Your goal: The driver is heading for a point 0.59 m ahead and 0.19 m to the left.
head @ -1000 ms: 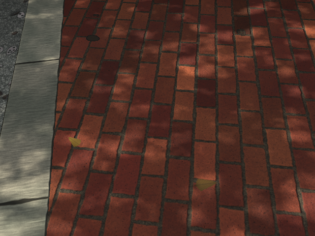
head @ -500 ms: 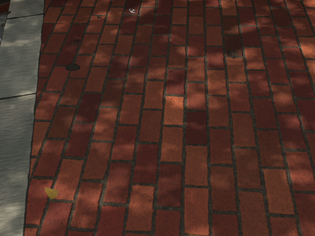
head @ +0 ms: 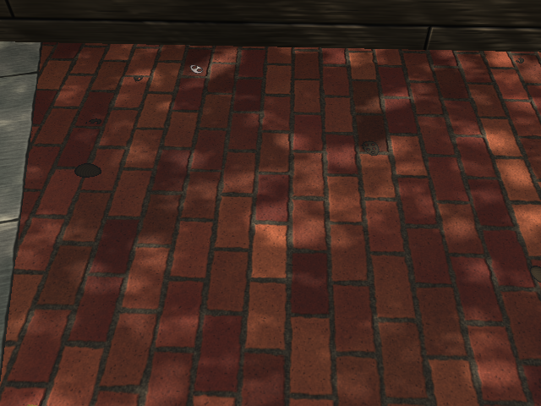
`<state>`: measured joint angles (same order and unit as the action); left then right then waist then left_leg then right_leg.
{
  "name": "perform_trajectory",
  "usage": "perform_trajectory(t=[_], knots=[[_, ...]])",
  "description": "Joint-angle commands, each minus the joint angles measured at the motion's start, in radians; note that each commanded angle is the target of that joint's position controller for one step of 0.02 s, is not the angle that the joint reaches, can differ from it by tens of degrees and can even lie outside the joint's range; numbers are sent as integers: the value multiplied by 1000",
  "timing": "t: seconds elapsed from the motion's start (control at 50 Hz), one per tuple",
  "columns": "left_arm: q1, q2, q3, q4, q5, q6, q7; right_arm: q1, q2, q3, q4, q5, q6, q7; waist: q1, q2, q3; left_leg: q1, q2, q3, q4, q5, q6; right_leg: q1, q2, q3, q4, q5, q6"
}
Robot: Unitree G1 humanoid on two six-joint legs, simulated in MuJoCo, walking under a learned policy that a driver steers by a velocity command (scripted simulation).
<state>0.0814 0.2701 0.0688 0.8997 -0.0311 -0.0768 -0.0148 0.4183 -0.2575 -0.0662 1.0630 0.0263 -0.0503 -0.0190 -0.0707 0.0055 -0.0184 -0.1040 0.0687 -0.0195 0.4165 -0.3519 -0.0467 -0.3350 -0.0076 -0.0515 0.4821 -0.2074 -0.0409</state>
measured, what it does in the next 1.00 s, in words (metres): walks ahead, turning left: left foot, then right foot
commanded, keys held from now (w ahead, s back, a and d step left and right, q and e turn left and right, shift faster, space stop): w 0.02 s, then w+q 0.74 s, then no key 0.24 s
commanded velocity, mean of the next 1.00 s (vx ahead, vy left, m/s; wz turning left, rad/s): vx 0.43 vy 0.00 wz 0.39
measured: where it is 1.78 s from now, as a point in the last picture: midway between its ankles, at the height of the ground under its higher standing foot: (208, 369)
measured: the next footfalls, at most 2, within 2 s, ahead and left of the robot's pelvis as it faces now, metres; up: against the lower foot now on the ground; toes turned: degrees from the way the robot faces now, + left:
left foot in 0.50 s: +0.40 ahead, +0.14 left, +0.00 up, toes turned +15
right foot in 0.96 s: +0.73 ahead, +0.07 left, +0.00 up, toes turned +27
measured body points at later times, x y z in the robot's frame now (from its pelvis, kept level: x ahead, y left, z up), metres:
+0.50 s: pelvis +0.24 +0.03 -0.02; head +0.28 +0.05 +0.42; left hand +0.16 +0.29 -0.17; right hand +0.50 -0.16 -0.12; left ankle +0.36 +0.13 -0.74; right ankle +0.05 -0.11 -0.72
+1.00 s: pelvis +0.52 +0.09 -0.01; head +0.55 +0.11 +0.43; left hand +0.63 +0.40 -0.10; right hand +0.68 -0.16 -0.14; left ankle +0.36 +0.13 -0.72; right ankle +0.69 +0.05 -0.74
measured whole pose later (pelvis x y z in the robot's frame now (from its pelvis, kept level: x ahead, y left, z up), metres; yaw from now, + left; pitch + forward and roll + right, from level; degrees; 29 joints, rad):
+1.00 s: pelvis +0.52 +0.09 -0.01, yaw +26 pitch +2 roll +0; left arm 0.01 0.25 0.04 0.75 0.04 -0.13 -0.02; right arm 0.33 -0.28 -0.07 0.81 0.00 -0.03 -0.03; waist -0.07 0.00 0.03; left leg -0.16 -0.11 -0.17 0.70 -0.50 0.05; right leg -0.49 0.02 0.00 0.47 0.00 -0.03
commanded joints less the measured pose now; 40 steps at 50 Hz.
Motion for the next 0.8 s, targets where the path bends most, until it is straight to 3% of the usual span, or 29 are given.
perform_trajectory(t=[0.02, 0.04, 0.06, 0.08, 0.12, 0.16, 0.26, 0.32, 0.38, 0.44, 0.46, 0.48, 0.5, 0.52, 0.54, 0.56, 0.58, 0.6, 0.62, 0.66, 0.72, 0.76, 0.8], knots=[[296, 210, 63, 35, 9, 6, 28, -122, -61, -2, -105, -14, -30, 3, 190, -158, -92, -480, -2, 50, 370, 98, 68, 564, -225, 337, -125, -88, -120], [394, 262, 71, 58, 17, 2, 16, -132, -36, 7, -139, -8, -53, -2, 214, -320, -152, -662, -77, 26, 635, -197, 52, 640, -394, 677, -256, -213, -241], [326, 186, 45, 44, 25, -11, 13, -145, -107, -13, -135, 13, -63, 3, 180, -197, -72, -744, -8, -63, 787, -177, 77, 576, -396, 646, -256, -264, -239], [256, 129, 29, 24, 24, -21, 11, -152, -121, -19, -128, 25, -66, 11, 151, -153, -6, -754, 28, -77, 808, -76, 103, 496, -346, 521, -268, -234, -196], [168, 85, 12, 8, 27, -31, 2, -164, -95, -23, -122, 15, -57, 8, 107, -106, 65, -718, 68, -78, 744, 67, 113, 373, -283, 337, -312, -51, -146], [177, 54, 3, 27, 41, -31, 4, -152, -55, -21, -119, 12, -38, 13, 82, -118, 69, -658, 71, -76, 700, 138, 111, 313, -242, 197, -328, 138, -118], [183, 96, 11, 37, 51, -33, 26, -278, -20, -8, -189, -3, -23, 32, 82, -62, 100, -636, 39, -48, 434, 345, 84, 246, -220, 16, -373, 281, -116], [226, 114, 15, 50, 38, -34, 39, -396, -6, 7, -242, -9, -20, 51, 115, -49, 128, -576, 22, 24, 290, 435, 90, 244, -228, -59, -399, 288, -108], [273, 125, 21, 69, 23, -20, 41, -459, -14, 10, -292, -6, -16, 70, 120, -39, 138, -589, 6, 50, 217, 388, 123, 369, -263, -102, -340, 403, -95], [253, 168, 34, 52, 20, 4, 50, -416, -68, -14, -320, -3, -10, 88, 60, -93, 57, -449, -76, 130, 216, 244, 175, 456, -278, -148, -145, 882, -65], [245, 180, 37, 44, 23, 15, 54, -321, -104, -34, -306, 1, -7, 89, 5, -110, -2, -323, -115, 150, 218, 201, 198, 448, -271, -158, 2, 1000, -52], [230, 182, 34, 34, 22, 21, 57, -167, -158, -65, -271, 4, -2, 81, -76, -97, -83, -91, -149, 141, 163, 234, 234, 359, -238, -173, 214, 969, -24], [248, 159, 23, 11, 38, 14, 56, -19, -245, -97, -245, 3, 10, 56, -121, 25, -180, 214, -10, -100, 138, 184, 292, 105, -189, -177, 539, 624, 17], [359, -6, -27, -32, 52, -20, 28, -46, -309, -97, -256, 5, 3, 53, 18, 240, -290, 512, 243, -697, 11, -14, 491, -314, 35, -39, 884, -349, 68], [218, 92, -7, -58, 7, -67, 13, -5, -231, -75, -266, -6, -1, 50, -62, 134, -330, 525, 254, -807, -127, -84, 470, -422, 28, 152, 963, -362, 39], [129, 130, 4, -91, -24, -87, 9, -56, -188, -64, -265, -13, -13, 48, -56, 102, -180, 414, 226, -654, -147, -9, 415, -495, -22, 146, 931, -264, 13], [115, 124, 3, -92, -11, -95, 18, -136, -160, -54, -286, -10, -23, 48, -5, -2, -101, 247, 184, -533, -153, 101, 382, -447, -71, 144, 840, -176, 5], [119, 129, 13, -81, 15, -89, 27, -208, -131, -46, -306, -15, -26, 49, 39, -29, -49, 97, 143, -436, -167, 201, 360, -371, -100, 140, 756, -135, 13], [147, 134, 20, -81, 24, -73, 29, -243, -116, -39, -324, -26, -28, 46, 77, -11, -36, 3, 117, -387, -189, 261, 353, -298, -122, 150, 717, -110, 22], [156, 114, 23, -96, 36, -46, 32, -242, -124, -39, -330, -19, -30, 38, 102, 6, -14, -99, 94, -334, -217, 323, 356, -254, -130, 134, 626, -94, 53], [46, 91, 17, -145, 51, -30, 40, -185, -167, -49, -324, -15, -32, 17, 75, 20, 26, -169, 56, -265, -234, 364, 340, -285, -108, 108, 437, 67, 97], [-32, 75, 10, -171, 50, -34, 36, -151, -171, -51, -320, -11, -26, 9, 46, 36, 34, -182, 16, -229, -216, 339, 301, -261, -76, 105, 272, 214, 102], [-87, 56, 0, -188, 49, -42, 25, -126, -163, -47, -311, -11, -17, 4, 20, 60, 40, -197, -15, -176, -170, 443, 260, -191, -32, 75, 123, 331, 95]])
